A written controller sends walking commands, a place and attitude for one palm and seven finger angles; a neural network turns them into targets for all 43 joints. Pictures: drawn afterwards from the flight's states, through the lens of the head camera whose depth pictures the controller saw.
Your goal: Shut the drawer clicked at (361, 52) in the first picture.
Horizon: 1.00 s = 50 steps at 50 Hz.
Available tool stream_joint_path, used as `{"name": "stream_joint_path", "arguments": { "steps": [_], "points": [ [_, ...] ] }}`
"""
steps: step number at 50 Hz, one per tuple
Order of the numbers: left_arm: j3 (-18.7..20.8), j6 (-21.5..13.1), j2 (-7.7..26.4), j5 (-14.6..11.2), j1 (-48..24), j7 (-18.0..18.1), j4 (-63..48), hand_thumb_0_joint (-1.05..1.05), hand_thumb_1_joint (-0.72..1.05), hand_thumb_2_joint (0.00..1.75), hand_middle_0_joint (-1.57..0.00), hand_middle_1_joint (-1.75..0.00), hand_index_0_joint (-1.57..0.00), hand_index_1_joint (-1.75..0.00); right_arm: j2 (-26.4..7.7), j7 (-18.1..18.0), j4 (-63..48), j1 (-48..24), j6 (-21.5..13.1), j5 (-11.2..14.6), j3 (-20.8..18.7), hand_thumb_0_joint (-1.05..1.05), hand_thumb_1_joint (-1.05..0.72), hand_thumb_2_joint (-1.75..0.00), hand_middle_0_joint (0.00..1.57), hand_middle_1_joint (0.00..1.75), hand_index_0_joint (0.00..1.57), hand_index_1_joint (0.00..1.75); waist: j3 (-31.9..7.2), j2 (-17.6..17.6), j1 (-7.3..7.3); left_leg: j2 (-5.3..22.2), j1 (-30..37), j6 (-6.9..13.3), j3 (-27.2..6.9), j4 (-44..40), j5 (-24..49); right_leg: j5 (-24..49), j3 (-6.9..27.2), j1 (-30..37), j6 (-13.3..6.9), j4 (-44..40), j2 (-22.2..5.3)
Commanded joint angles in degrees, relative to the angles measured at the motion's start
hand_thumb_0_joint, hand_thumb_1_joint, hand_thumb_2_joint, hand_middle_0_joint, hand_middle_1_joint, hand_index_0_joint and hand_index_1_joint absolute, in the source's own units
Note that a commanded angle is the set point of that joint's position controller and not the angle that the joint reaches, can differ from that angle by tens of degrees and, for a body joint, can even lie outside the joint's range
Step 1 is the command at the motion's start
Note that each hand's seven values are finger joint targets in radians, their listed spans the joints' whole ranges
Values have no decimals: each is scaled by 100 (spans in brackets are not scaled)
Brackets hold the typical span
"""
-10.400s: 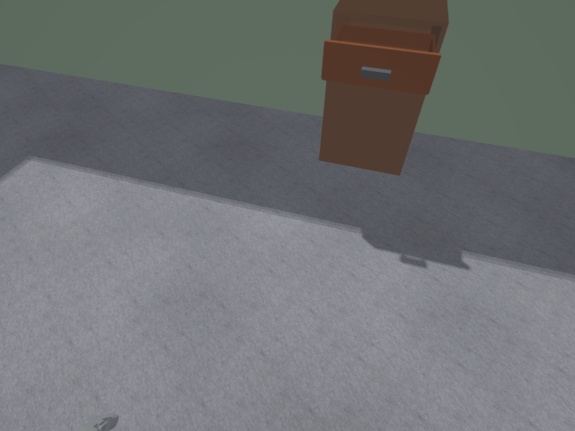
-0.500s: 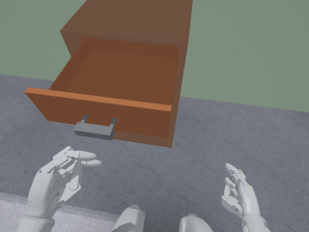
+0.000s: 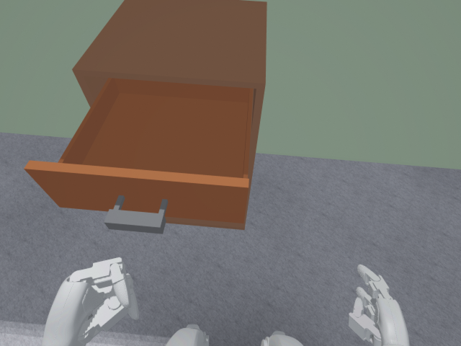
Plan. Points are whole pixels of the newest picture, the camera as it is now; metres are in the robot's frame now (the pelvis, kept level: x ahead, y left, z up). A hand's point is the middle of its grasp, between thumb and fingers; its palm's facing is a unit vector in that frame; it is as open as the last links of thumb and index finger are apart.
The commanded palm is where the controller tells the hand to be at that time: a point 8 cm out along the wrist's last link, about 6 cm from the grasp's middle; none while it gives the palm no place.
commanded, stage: raise the hand and make a fist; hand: left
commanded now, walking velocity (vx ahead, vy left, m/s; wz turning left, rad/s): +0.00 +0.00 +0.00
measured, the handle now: (139, 211) +0.35 +0.20 -0.01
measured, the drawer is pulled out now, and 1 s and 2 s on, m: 0.28 0.28 0.28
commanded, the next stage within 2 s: bring the fist close to the handle in 0.74 s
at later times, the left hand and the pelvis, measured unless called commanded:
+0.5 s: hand (108, 300) +0.17 +0.17 +0.09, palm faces +0.00 -1.00 -0.06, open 3.3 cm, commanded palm +0.14 +0.23 +0.09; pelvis +0.01 +0.01 +0.01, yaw +1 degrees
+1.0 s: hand (111, 306) +0.17 +0.17 +0.07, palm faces +0.00 -1.00 -0.07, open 3.3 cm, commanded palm +0.15 +0.23 +0.07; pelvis +0.01 +0.00 +0.01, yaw +1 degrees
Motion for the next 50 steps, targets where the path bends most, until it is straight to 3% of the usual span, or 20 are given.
{"name": "stream_joint_path", "arguments": {
  "steps": [1,6,7,8,9,10,13,16,20,21,23,26,30,31,36,40,41,45,50],
  "points": [
    [458,-365,267,-102,304,414,-1498,0,90,90,-138,-158,-138,-158,-503,40,-981,-310,-173,-16,-96,0,-90,-90,20,30,20,30,-971,459,85,-41,1015,-8,-284,-1135,1713,1217,116,745,48,-852,69],
    [-253,293,22,130,387,126,-1241,0,90,90,-140,-160,-140,-160,-605,92,-1226,-356,31,23,-31,0,-90,-90,20,30,20,30,-428,-57,-135,-7,833,39,-325,-1254,1367,1113,124,734,112,-1103,73],
    [-79,363,260,162,314,99,-1335,0,90,90,-140,-160,-140,-160,-628,71,-1265,-352,63,36,-43,0,-90,-90,20,30,20,30,-427,-84,-107,-3,812,38,-333,-1282,1295,1052,145,773,107,-1137,75],
    [-131,395,254,159,257,71,-1534,0,90,90,-140,-160,-140,-160,-630,55,-1332,-361,65,18,-17,0,-90,-90,20,30,20,30,-489,-86,-106,-14,863,45,-336,-1302,1265,1036,149,817,111,-1151,63],
    [62,410,394,138,281,99,-1627,0,90,90,-140,-160,-140,-160,-596,39,-1350,-352,74,10,-16,0,-90,-90,20,30,20,30,-567,-150,-38,-19,875,40,-345,-1319,1289,1042,154,913,102,-1159,63],
    [250,395,568,160,306,167,-1698,0,90,90,-140,-160,-140,-160,-586,28,-1327,-395,99,3,-8,0,-90,-90,20,30,20,30,-611,-62,26,-20,927,38,-339,-1324,1384,1105,162,978,80,-1141,80],
    [428,218,493,33,379,330,-2150,0,90,90,-140,-160,-140,-160,-455,33,-1382,-299,133,-1,22,0,-90,-90,20,30,20,30,-792,173,124,-5,1169,-16,-327,-1353,1649,1255,90,1029,58,-1062,100],
    [436,71,412,-5,484,462,-2178,0,90,90,-140,-160,-140,-160,-429,64,-1333,-258,128,-13,42,0,-90,-90,20,30,20,30,-790,288,110,-1,1195,-38,-324,-1339,1685,1220,70,978,58,-1057,113],
    [161,102,230,30,525,239,-1602,0,90,90,-140,-160,-140,-160,-548,88,-1247,-319,89,17,40,0,-90,-90,20,30,20,30,-369,13,-80,-8,907,-2,-344,-1284,1338,989,111,795,83,-1181,113],
    [-27,130,112,22,478,141,-1611,0,90,90,-140,-160,-140,-160,-581,88,-1273,-306,60,24,41,0,-90,-90,20,30,20,30,-377,12,-130,-23,892,6,-338,-1267,1283,971,120,767,98,-1180,101],
    [21,210,244,5,426,18,-1635,0,90,90,-140,-160,-140,-160,-625,78,-1288,-291,19,40,28,0,-90,-90,20,30,20,30,-453,66,-116,-36,868,10,-344,-1289,1187,884,160,831,97,-1233,72],
    [313,246,508,-4,525,65,-1833,0,90,90,-140,-160,-140,-160,-597,43,-1314,-290,-16,36,-14,0,-90,-90,20,30,20,30,-821,21,12,-48,943,26,-321,-1286,1356,998,221,1056,90,-1220,56],
    [880,109,777,-93,560,363,-1869,0,90,90,-140,-160,-140,-160,-481,17,-1195,-352,36,30,-34,0,-90,-90,20,30,20,30,-753,89,167,-65,832,-1,-261,-1305,1394,994,242,1180,63,-1230,70],
    [792,57,595,-136,583,390,-1857,0,90,90,-140,-160,-140,-160,-454,17,-1193,-336,41,32,-26,0,-90,-90,20,30,20,30,-707,79,139,-67,864,-6,-242,-1310,1391,998,212,1147,68,-1222,76],
    [631,-7,468,-207,552,205,-1469,0,90,90,-140,-160,-140,-160,-527,45,-1103,-375,-6,49,-23,0,-90,-90,20,30,20,30,-491,186,-12,-72,770,5,-207,-1226,1272,926,310,1016,91,-1348,52],
    [478,44,453,-233,639,-97,-1459,0,90,90,-140,-160,-140,-160,-577,50,-1082,-371,-114,66,-44,0,-90,-90,20,30,20,30,-667,-58,-58,-70,851,43,-244,-1172,1498,1232,358,1166,111,-1382,33],
    [415,56,416,-244,643,-141,-1517,0,90,90,-140,-160,-140,-160,-576,54,-1109,-343,-131,66,-38,0,-90,-90,20,30,20,30,-665,43,-59,-82,857,46,-236,-1173,1473,1210,378,1136,119,-1392,29],
    [806,-63,716,-225,267,-26,-1282,0,90,90,-140,-160,-140,-160,-563,12,-968,-366,-117,8,-55,0,-90,-90,20,30,20,30,-413,-214,-57,-87,598,29,-269,-1100,1284,903,396,959,102,-1366,51],
    [768,-299,554,-208,-94,12,-997,0,90,90,-140,-160,-140,-160,-570,18,-953,-382,-64,-29,-40,0,-90,-90,20,30,20,30,-485,28,-71,-112,444,15,-232,-941,1096,680,377,684,84,-1164,49]
  ]
}}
